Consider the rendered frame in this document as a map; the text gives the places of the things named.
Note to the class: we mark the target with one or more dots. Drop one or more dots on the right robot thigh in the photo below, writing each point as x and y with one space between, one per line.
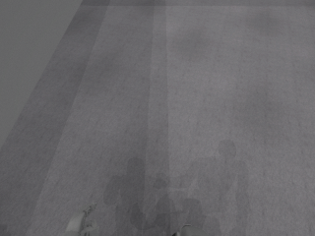
191 231

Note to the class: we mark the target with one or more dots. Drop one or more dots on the left robot hand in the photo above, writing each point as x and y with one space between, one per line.
77 221

